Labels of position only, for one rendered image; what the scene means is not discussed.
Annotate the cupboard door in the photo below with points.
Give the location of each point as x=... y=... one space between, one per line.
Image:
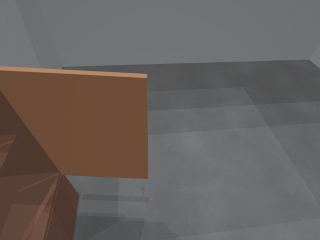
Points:
x=89 y=123

